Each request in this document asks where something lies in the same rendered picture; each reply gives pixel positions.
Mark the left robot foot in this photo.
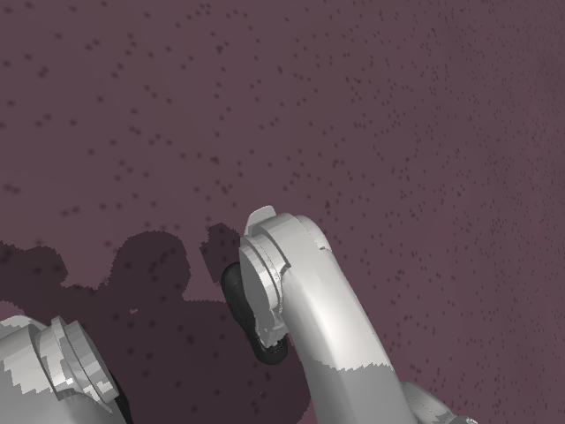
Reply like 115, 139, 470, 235
108, 369, 134, 424

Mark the right robot foot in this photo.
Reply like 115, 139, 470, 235
222, 261, 288, 365

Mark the right robot hand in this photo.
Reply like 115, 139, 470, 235
400, 381, 457, 424

